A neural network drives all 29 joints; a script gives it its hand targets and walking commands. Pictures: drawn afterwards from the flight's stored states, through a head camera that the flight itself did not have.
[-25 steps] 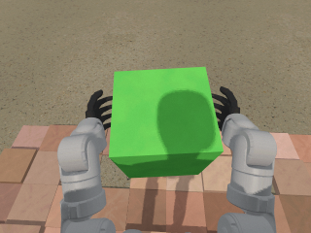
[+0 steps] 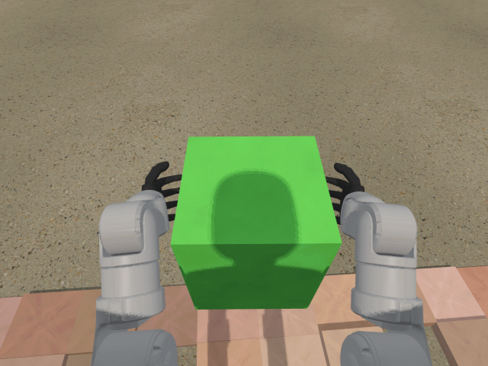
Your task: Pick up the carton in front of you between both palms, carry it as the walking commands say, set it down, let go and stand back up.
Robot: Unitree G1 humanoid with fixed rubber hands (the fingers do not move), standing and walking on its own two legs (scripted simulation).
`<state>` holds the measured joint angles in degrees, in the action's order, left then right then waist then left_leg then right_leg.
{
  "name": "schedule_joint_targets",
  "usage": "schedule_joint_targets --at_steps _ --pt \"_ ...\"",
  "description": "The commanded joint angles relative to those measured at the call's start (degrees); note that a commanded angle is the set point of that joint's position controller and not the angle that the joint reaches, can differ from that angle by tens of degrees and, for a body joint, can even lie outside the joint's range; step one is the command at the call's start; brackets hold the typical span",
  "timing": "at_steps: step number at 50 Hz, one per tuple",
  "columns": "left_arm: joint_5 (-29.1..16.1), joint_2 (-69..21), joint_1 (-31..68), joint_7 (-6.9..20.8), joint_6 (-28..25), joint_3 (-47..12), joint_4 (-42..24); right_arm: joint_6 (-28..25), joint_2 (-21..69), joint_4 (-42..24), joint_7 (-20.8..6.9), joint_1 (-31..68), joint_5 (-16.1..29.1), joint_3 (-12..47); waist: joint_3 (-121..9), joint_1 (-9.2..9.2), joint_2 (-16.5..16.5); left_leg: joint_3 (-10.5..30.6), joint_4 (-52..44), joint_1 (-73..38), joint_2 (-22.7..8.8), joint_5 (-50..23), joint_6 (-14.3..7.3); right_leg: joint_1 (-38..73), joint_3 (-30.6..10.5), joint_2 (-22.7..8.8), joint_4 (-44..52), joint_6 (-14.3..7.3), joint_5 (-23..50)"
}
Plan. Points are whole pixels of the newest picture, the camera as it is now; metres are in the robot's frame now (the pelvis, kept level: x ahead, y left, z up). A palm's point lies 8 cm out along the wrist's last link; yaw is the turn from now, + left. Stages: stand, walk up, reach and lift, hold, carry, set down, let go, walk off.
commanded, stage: carry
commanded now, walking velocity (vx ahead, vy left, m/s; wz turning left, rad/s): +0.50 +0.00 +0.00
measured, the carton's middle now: (251, 227) +0.35 -0.01 +0.04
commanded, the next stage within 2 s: none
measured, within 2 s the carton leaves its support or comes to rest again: neither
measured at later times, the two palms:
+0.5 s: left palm (159, 103) +0.63 +0.18 +0.12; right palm (290, 96) +0.66 -0.12 +0.11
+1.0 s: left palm (171, 43) +0.93 +0.19 +0.12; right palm (275, 47) +0.91 -0.11 +0.13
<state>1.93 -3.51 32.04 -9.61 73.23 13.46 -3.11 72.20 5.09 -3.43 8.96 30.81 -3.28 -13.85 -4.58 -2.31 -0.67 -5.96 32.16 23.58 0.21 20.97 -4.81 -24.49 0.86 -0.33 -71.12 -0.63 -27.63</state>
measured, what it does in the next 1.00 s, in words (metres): walks ahead: right foot, then left foot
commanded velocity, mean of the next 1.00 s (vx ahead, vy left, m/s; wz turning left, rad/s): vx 0.50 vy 0.00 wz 0.00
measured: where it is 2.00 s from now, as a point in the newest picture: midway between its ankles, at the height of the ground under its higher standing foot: (230, 177)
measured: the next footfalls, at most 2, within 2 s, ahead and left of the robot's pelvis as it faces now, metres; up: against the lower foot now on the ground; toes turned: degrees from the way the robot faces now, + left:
right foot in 0.32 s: +0.39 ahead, -0.07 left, +0.01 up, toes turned -1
left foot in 0.74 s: +0.65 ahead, +0.13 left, +0.00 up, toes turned +6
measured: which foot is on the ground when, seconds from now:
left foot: down 0.00-0.34, up 0.36-0.72, down 0.74-1.00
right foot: up 0.00-0.30, down 0.32-0.80, up 0.82-1.00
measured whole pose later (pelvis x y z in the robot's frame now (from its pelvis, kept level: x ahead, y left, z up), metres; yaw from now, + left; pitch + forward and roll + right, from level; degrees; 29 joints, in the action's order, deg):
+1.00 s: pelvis +0.65 +0.06 +0.03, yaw -2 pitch +5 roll -2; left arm 4.5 -7.9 11.2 -6.8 68.2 7.1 -20.6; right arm 67.5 7.9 -19.6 7.2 11.2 -3.6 -7.6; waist -6.0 -2.9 0.5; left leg -8.8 21.7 14.0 -0.8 -1.7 -5.6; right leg -29.3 3.7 -1.1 -48.9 0.0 -16.3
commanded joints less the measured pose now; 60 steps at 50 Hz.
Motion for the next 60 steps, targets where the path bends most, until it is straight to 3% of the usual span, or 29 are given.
schedule_joint_targets --at_steps 1,4,7,12,14,15,16,17,18,19,21,22,24,27,33,35,36,37,38,39,40,41,42,43,45,49,53,58,60 --pt "-15.2 -55.5 37.9 5.9 -4.4 -35.9 -4.1 -3.7 53.3 -7.4 -8.2 42.9 21.9 38.1 -21.3 -0.20 5.8 21.9 -11.4 -27.8 -15.2 -14.7 -5.3 -16.3 -1.0 -2.6 1.8 -0.4 8.2" --pt "-13.0 -57.0 35.4 6.2 -7.4 -37.7 -3.6 -6.8 55.1 -6.6 -9.2 41.5 22.5 40.1 -22.5 -0.33 9.0 18.2 -11.5 -30.5 -13.8 -15.1 -6.4 -19.7 0.8 -2.0 5.9 0.2 9.9" --pt "-11.7 -55.7 32.8 6.3 -9.4 -38.7 -3.9 -8.6 54.1 -5.8 -9.4 38.2 21.6 41.2 -20.0 -1.32 6.7 15.5 -12.4 -31.5 -12.9 -19.1 -7.3 -22.0 2.5 -2.0 16.1 0.5 12.6" --pt "-12.2 -52.4 29.6 6.8 -10.7 -40.0 -6.2 -10.1 51.4 -6.6 -8.8 34.1 20.9 42.6 -16.5 -1.88 7.1 8.4 -10.7 -30.1 -9.8 -36.4 -5.3 -12.5 8.5 1.1 34.6 -2.1 23.1" --pt "-12.7 -50.7 28.1 7.0 -10.3 -40.1 -7.4 -10.0 50.2 -7.1 -8.5 32.3 20.2 42.8 -19.1 1.89 9.5 4.9 -3.3 -28.5 -9.6 -53.6 -2.9 0.1 11.0 3.6 39.4 -3.5 23.9" --pt "-12.9 -50.1 27.3 7.2 -10.2 -40.1 -7.8 -9.9 49.9 -7.3 -8.2 31.5 19.6 42.8 -23.2 6.02 9.4 1.7 7.0 -25.0 -9.4 -56.3 -0.8 12.5 11.3 3.7 43.0 -4.2 24.8" --pt "-12.9 -49.4 25.4 7.6 -10.1 -39.8 -7.7 -9.8 49.3 -8.0 -7.9 31.9 18.7 42.5 -25.3 8.97 4.1 0.2 18.3 -16.3 -6.6 -47.7 0.2 24.9 8.4 2.0 44.6 -3.6 24.2" --pt "-12.6 -48.0 25.0 7.6 -10.1 -39.3 -6.2 -9.2 49.4 -7.0 -7.9 30.1 17.5 42.0 -28.0 6.69 -10.4 0.9 30.0 1.4 0.3 -10.4 2.7 39.9 -13.3 -11.5 41.3 -9.1 38.3" --pt "-13.6 -47.7 24.7 7.7 -9.9 -40.1 -5.0 -8.8 47.5 -6.5 -7.6 27.8 16.3 40.6 -30.6 6.87 -16.6 5.0 44.1 15.0 5.9 8.1 3.5 47.5 -30.6 -18.1 44.9 -17.2 33.3" --pt "-15.2 -49.6 24.1 8.1 -9.7 -41.2 -5.1 -8.6 46.6 -6.7 -7.2 27.9 15.7 40.0 -28.7 7.32 -12.0 8.3 46.6 18.6 2.5 6.5 2.3 44.6 -29.7 -16.9 46.2 -17.2 31.5" --pt "-18.9 -52.9 29.8 9.0 -10.1 -43.6 -8.4 -8.8 48.0 -7.1 -6.8 29.2 14.6 38.8 -24.0 6.29 -2.2 7.8 40.0 18.3 0.2 4.6 2.6 36.0 -24.4 -15.3 46.8 -14.5 36.2" --pt "-20.4 -54.2 32.5 9.4 -10.3 -44.7 -9.5 -9.0 48.4 -6.9 -6.7 29.5 13.9 38.4 -22.7 6.22 -0.7 7.8 35.7 16.7 -0.6 3.8 2.9 32.5 -22.3 -14.5 47.6 -13.2 34.2" --pt "-22.4 -54.9 35.5 9.9 -10.7 -45.8 -10.8 -9.3 48.5 -6.6 -6.4 29.3 13.0 38.2 -22.2 5.87 -2.4 6.3 28.9 14.7 -0.7 3.5 3.3 29.6 -18.9 -13.6 49.1 -12.3 32.3" --pt "-22.8 -54.4 32.7 9.9 -10.2 -45.3 -9.9 -9.0 47.8 -6.8 -5.8 26.9 12.2 38.3 -21.3 6.43 -4.4 4.4 19.4 15.0 -1.2 0.8 3.9 28.6 -15.7 -13.8 50.5 -13.4 34.1" --pt "-19.2 -53.0 20.4 10.2 -7.4 -43.0 -8.3 -6.1 47.9 -9.5 -6.7 19.1 11.8 39.9 -15.5 6.60 -6.2 -0.5 -1.0 7.5 -0.3 -20.0 4.9 25.8 -4.5 -8.9 51.3 -7.9 39.7" --pt "-17.8 -53.3 16.6 10.5 -6.6 -43.0 -8.7 -5.1 48.9 -11.1 -7.8 17.0 12.8 41.1 -13.9 5.95 -6.8 1.2 -7.2 5.0 -2.0 -26.7 4.2 27.8 -3.3 -9.1 50.2 -6.0 41.8" --pt "-17.1 -53.3 14.9 10.6 -6.3 -43.2 -9.3 -4.6 49.1 -12.1 -8.4 16.2 13.5 41.7 -14.1 4.83 -6.8 -0.8 -9.4 1.8 -1.5 -27.2 3.8 28.4 -1.8 -8.8 48.2 -5.1 46.0" --pt "-16.6 -53.3 13.9 10.7 -6.1 -43.6 -10.4 -4.3 49.1 -12.8 -8.9 15.1 14.1 42.4 -15.6 3.14 -6.1 -3.3 -11.6 -5.8 -0.2 -26.7 3.6 26.4 0.5 -8.1 42.8 -3.7 50.8" --pt "-16.1 -53.0 13.0 10.7 -5.8 -44.1 -11.7 -4.1 49.1 -13.0 -9.4 13.8 14.8 42.8 -18.5 1.97 -3.4 -3.7 -10.7 -16.8 -0.3 -23.9 3.4 21.3 3.3 -5.9 34.8 -2.0 47.6" --pt "-15.8 -53.3 12.9 10.7 -5.4 -44.8 -14.6 -4.5 49.0 -13.3 -9.4 13.4 15.1 43.3 -21.9 1.24 5.3 5.7 -10.8 -30.5 -4.6 -22.8 -1.5 8.5 3.6 -2.9 26.4 0.2 39.4" --pt "-16.2 -52.4 14.6 10.8 -5.1 -45.5 -17.7 -4.8 51.0 -13.6 -9.7 11.8 15.8 44.0 -23.9 -0.50 14.1 21.7 -13.9 -37.9 -13.5 -20.9 -6.1 -3.9 6.0 2.4 13.5 2.2 20.7" --pt "-16.6 -52.7 15.5 10.9 -5.0 -46.3 -19.2 -4.6 52.1 -14.9 -10.1 11.1 17.1 44.8 -21.1 0.09 14.2 30.3 -14.9 -37.2 -19.1 -28.4 -7.8 -11.5 3.7 4.6 6.1 1.3 1.6" --pt "-16.7 -53.7 14.5 10.9 -5.1 -46.7 -19.3 -4.5 53.0 -17.3 -10.4 12.1 18.2 46.0 -21.6 0.08 9.8 30.4 -13.5 -36.8 -20.9 -32.8 -9.2 -13.8 0.6 2.2 1.9 0.3 0.2" --pt "-16.8 -53.9 13.2 11.0 -5.3 -46.9 -19.9 -4.6 53.7 -18.7 -10.7 12.5 19.1 47.3 -19.7 -0.28 5.5 27.8 -13.4 -33.8 -20.9 -35.8 -8.4 -14.9 -0.6 -0.2 3.3 -0.3 2.5" --pt "-16.1 -54.6 10.9 10.9 -5.7 -47.0 -20.5 -5.0 54.4 -20.8 -11.2 13.2 20.4 48.6 -18.0 0.75 4.6 21.5 -16.0 -28.6 -18.7 -33.8 -5.4 -12.5 -1.3 -2.9 12.8 0.1 6.9" --pt "-14.6 -53.7 5.0 10.2 -6.1 -46.6 -20.0 -4.9 51.5 -22.6 -11.7 10.7 21.7 49.3 -17.6 0.21 8.5 14.1 -17.6 -27.6 -16.4 -36.0 -5.8 -10.3 2.3 -1.8 24.5 0.8 14.1" --pt "-13.2 -49.1 5.9 9.2 -5.7 -44.8 -19.3 -4.6 46.8 -20.3 -11.3 11.0 21.0 48.2 -13.0 -0.92 7.3 9.1 -18.0 -28.0 -13.6 -37.8 -5.0 -12.6 4.5 -1.4 35.4 0.7 26.0" --pt "-12.4 -41.0 14.1 7.6 -5.4 -40.9 -15.5 -4.9 40.3 -14.1 -8.8 17.1 18.8 44.3 -7.8 -1.59 7.4 4.8 -14.5 -23.1 -11.0 -33.6 -2.3 -5.8 5.9 0.0 44.1 -2.1 36.0" --pt "-12.2 -38.3 17.1 6.6 -5.3 -38.5 -12.4 -5.0 38.6 -10.8 -7.3 20.8 18.0 42.1 -8.4 0.05 6.8 3.2 -8.5 -20.8 -10.1 -37.1 -1.3 2.0 7.4 1.1 46.4 -3.5 37.1"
